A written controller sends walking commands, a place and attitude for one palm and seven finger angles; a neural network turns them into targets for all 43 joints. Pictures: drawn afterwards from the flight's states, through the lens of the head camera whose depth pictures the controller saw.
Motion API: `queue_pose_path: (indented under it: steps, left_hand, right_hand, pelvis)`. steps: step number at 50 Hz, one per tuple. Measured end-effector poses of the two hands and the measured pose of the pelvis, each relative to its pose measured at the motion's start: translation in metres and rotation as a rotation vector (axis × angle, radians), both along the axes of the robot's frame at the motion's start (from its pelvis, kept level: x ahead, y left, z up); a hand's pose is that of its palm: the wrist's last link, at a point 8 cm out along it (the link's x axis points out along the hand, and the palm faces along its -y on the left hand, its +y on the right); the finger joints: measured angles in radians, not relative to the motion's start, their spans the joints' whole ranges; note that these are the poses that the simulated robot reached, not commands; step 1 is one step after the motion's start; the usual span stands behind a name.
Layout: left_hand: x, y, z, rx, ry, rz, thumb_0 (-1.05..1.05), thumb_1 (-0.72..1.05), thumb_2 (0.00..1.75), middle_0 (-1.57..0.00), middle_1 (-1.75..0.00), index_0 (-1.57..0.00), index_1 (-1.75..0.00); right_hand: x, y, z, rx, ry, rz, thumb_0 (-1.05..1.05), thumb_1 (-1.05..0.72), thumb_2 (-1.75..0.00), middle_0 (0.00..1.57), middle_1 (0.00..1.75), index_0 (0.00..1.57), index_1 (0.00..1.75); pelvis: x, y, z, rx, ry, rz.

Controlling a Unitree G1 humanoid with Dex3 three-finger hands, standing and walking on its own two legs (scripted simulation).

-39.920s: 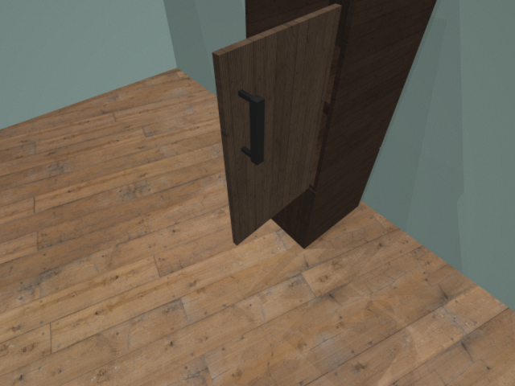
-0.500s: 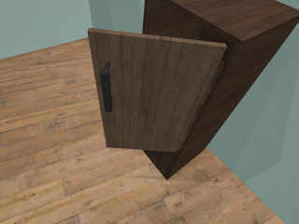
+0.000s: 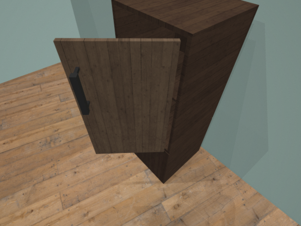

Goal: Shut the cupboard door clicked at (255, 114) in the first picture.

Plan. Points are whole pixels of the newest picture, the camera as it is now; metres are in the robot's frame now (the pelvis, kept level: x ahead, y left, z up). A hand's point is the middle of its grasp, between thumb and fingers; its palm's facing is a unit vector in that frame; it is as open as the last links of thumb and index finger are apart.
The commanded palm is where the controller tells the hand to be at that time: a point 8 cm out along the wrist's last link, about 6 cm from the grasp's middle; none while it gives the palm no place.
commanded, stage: come to a stop and stand still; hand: left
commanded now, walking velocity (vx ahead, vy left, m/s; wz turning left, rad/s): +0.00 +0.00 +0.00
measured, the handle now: (81, 91) +0.49 +0.24 +0.08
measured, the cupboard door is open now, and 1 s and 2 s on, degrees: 51 51 51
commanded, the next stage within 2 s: look again from close up in 0.16 s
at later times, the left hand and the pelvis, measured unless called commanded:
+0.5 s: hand out of the picture -0.01 +0.19 -0.19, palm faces +0.03 -0.99 -0.16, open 7.3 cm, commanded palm none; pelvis +0.00 +0.04 -0.01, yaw +0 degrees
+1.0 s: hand out of the picture -0.05 +0.23 -0.18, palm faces +0.02 -0.98 -0.18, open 7.3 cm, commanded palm none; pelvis -0.01 +0.05 -0.01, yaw +0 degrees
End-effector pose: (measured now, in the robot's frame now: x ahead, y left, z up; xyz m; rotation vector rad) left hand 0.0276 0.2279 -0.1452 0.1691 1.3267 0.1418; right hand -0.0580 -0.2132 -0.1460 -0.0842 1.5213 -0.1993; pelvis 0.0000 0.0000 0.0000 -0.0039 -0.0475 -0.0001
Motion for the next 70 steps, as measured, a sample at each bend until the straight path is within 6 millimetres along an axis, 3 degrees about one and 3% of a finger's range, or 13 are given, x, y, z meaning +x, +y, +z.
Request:
queue_pose_path:
  steps: [8, 16, 22, 28, 35, 41, 47, 54, 63, 70]
  left_hand:
    - [-0.030, -0.012, -0.004, -0.035, 0.080, 0.033, 0.00, 0.93, 0.89, -0.20, -0.30, -0.20, -0.30]
    - [-0.048, -0.020, -0.007, -0.063, 0.113, 0.035, 0.00, 0.91, 0.89, -0.20, -0.30, -0.20, -0.30]
    - [-0.048, 0.001, -0.011, -0.054, 0.066, 0.030, 0.00, 0.91, 0.89, -0.21, -0.30, -0.20, -0.30]
    - [-0.041, 0.029, -0.014, -0.037, 0.003, 0.021, 0.00, 0.91, 0.89, -0.20, -0.30, -0.20, -0.30]
    - [-0.048, 0.055, -0.010, -0.010, 0.001, 0.013, 0.00, 0.91, 0.89, -0.20, -0.30, -0.20, -0.30]
    - [-0.063, 0.063, -0.008, 0.000, 0.038, 0.020, 0.00, 0.91, 0.89, -0.20, -0.30, -0.20, -0.30]
    - [-0.075, 0.057, -0.008, -0.011, 0.081, 0.025, 0.00, 0.91, 0.89, -0.20, -0.30, -0.20, -0.30]
    - [-0.081, 0.035, -0.011, -0.039, 0.113, 0.047, 0.00, 0.91, 0.89, -0.20, -0.30, -0.20, -0.30]
    - [-0.068, 0.006, -0.023, -0.100, 0.161, 0.070, 0.00, 0.91, 0.89, -0.20, -0.30, -0.20, -0.30]
    - [-0.018, -0.001, -0.022, -0.073, 0.119, 0.022, 0.00, 0.91, 0.89, -0.20, -0.30, -0.20, -0.30]
  right_hand:
    - [0.001, 0.009, 0.002, 0.016, 0.021, 0.010, 0.01, -0.91, -0.90, 0.20, 0.30, 0.20, 0.30]
    - [0.036, 0.014, 0.000, 0.002, -0.062, 0.041, 0.01, -0.91, -0.90, 0.20, 0.30, 0.20, 0.30]
    - [0.069, 0.017, 0.000, -0.044, -0.211, 0.060, 0.02, -0.94, -0.90, 0.20, 0.30, 0.20, 0.30]
    - [0.085, 0.027, 0.007, -0.060, -0.286, 0.096, 0.02, -0.94, -0.90, 0.20, 0.30, 0.20, 0.30]
    - [0.079, 0.037, 0.011, -0.058, -0.280, 0.117, 0.01, -0.93, -0.90, 0.20, 0.30, 0.20, 0.30]
    - [0.065, 0.040, 0.010, -0.047, -0.231, 0.120, 0.01, -0.92, -0.90, 0.20, 0.30, 0.20, 0.30]
    - [0.054, 0.041, 0.007, -0.035, -0.189, 0.108, 0.01, -0.91, -0.90, 0.20, 0.30, 0.20, 0.30]
    - [0.051, 0.032, 0.001, -0.025, -0.148, 0.090, 0.01, -0.91, -0.90, 0.20, 0.30, 0.20, 0.30]
    - [0.079, 0.023, 0.001, -0.047, -0.162, 0.076, 0.01, -0.91, -0.90, 0.20, 0.30, 0.20, 0.30]
    - [0.091, 0.015, -0.005, -0.049, -0.157, 0.035, 0.01, -0.92, -0.90, 0.20, 0.30, 0.20, 0.30]
  pelvis:
    - [0.001, 0.000, 0.001, -0.002, 0.011, 0.001]
    - [0.004, 0.011, -0.001, -0.020, 0.022, -0.009]
    - [0.000, 0.030, -0.006, -0.012, 0.000, -0.006]
    - [-0.008, 0.044, -0.008, -0.010, -0.003, -0.001]
    - [-0.017, 0.055, -0.006, -0.007, 0.013, 0.002]
    - [-0.019, 0.058, -0.005, -0.006, 0.021, 0.006]
    - [-0.017, 0.055, -0.005, -0.004, 0.021, 0.007]
    - [-0.005, 0.043, -0.007, -0.003, 0.028, 0.005]
    - [0.025, 0.033, -0.013, -0.008, 0.040, -0.004]
    - [0.045, 0.020, -0.015, 0.002, 0.036, -0.034]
